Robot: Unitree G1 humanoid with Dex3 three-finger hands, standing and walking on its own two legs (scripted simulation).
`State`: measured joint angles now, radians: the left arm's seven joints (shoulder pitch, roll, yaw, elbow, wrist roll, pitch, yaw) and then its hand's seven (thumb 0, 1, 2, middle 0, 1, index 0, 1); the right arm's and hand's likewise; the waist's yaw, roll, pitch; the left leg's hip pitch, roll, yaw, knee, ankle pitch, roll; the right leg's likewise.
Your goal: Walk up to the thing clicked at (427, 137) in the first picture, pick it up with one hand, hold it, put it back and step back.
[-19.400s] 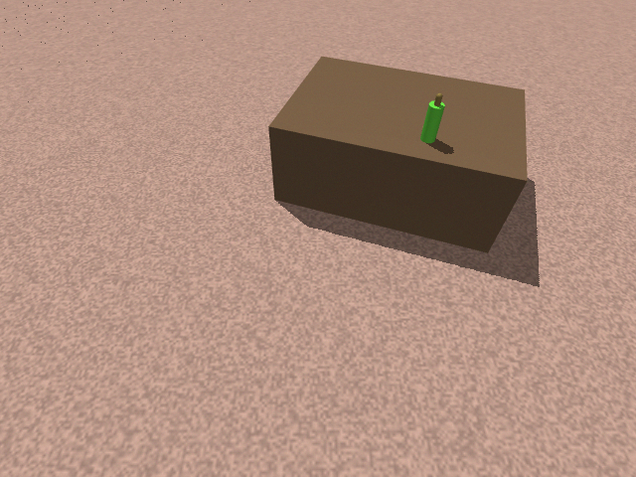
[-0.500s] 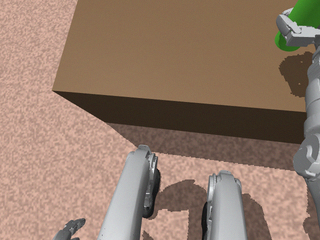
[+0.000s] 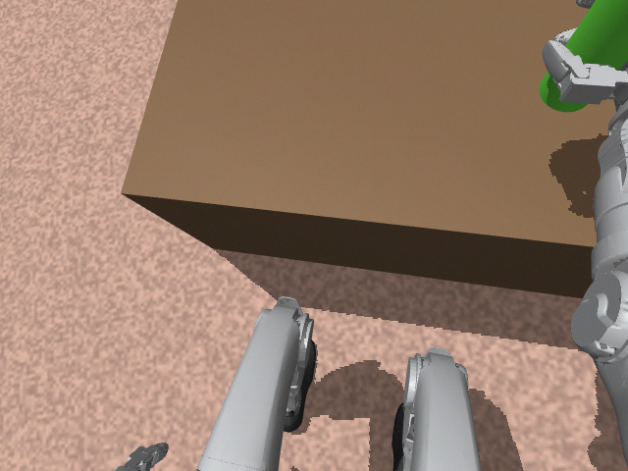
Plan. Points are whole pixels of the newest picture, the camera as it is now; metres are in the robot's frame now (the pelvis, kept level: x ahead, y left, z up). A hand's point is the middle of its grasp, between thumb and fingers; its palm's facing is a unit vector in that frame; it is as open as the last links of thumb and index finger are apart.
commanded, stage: lift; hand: right
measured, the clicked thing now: (616, 26) +0.59 -0.17 +0.07
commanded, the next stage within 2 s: hold in 1.82 s
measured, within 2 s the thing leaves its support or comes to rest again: neither
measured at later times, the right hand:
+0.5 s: hand (619, 49) +0.54 -0.15 +0.10, palm faces +0.09 +1.00 -0.02, open 7.6 cm
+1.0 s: hand out of the picture +0.45 -0.16 +0.19, palm faces +0.11 +0.99 -0.01, open 7.6 cm
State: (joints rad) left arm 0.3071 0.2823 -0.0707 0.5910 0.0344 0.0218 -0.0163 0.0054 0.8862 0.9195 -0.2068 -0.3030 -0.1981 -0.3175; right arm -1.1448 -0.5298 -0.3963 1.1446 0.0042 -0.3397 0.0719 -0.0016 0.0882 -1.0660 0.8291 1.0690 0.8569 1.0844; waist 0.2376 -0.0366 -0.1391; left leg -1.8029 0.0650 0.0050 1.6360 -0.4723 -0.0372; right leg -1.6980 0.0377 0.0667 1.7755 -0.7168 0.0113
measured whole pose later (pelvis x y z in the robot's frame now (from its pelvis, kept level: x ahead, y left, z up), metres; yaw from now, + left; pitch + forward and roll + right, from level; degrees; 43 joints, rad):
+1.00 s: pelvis +0.05 +0.01 +0.15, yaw +0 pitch +19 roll +2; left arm 0.24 0.24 0.01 0.66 0.00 -0.06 0.03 0.01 0.87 0.94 -0.19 -0.29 -0.18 -0.31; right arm -0.41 -0.23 -0.22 0.61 0.13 -0.35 0.04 0.00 0.11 -1.09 0.83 1.08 0.86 1.09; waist 0.07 0.00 -0.12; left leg -1.01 0.03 0.03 1.07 -0.39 -0.02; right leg -0.90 -0.01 0.07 1.16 -0.58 0.02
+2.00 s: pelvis +0.07 +0.01 +0.20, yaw +0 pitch +9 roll +1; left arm 0.22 0.22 -0.01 0.66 -0.02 -0.07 0.05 0.01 0.88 0.92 -0.19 -0.30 -0.19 -0.31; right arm -0.11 -0.20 -0.15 0.35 0.19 -0.31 0.10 0.00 0.11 -1.10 0.84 1.07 0.87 1.09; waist 0.01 0.00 -0.06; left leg -0.66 0.03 0.03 0.83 -0.33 -0.02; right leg -0.55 -0.02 0.05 0.89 -0.50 0.02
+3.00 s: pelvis +0.07 +0.01 +0.21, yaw +0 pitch +6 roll +1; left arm 0.23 0.21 -0.02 0.66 -0.03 -0.07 0.05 0.01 0.87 0.92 -0.20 -0.30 -0.19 -0.31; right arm -0.09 -0.20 -0.14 0.29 0.20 -0.25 0.09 0.00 0.11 -1.10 0.84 1.08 0.87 1.09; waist 0.01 -0.01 -0.05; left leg -0.56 0.03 0.03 0.76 -0.31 -0.02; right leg -0.45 -0.01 0.05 0.82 -0.47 0.02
